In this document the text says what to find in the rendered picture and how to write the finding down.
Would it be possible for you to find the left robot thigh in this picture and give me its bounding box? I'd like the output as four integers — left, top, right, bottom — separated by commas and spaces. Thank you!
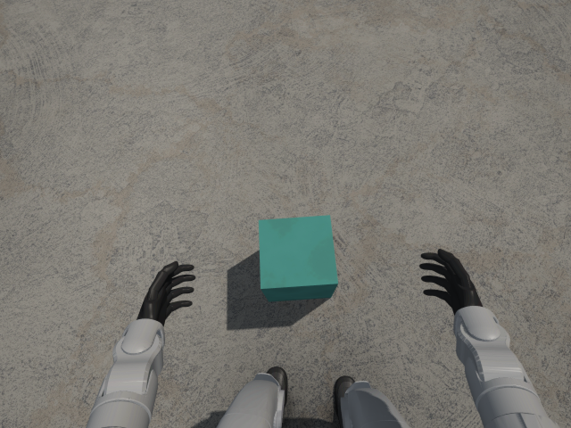
217, 380, 285, 428

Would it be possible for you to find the carton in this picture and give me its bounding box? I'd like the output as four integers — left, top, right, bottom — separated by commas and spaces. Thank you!
259, 215, 338, 302

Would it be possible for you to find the right robot hand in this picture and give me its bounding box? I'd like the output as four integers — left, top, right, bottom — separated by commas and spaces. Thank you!
419, 249, 483, 316

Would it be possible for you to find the left robot hand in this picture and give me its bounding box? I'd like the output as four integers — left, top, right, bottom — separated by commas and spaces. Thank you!
137, 261, 195, 326

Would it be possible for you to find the left robot foot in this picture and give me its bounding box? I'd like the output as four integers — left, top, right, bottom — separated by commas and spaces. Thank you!
267, 366, 288, 423

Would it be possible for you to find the left robot forearm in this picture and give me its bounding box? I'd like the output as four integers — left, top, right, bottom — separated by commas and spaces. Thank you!
86, 318, 165, 428

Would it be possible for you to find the right robot forearm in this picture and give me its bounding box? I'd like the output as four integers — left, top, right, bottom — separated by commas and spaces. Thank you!
453, 306, 560, 428

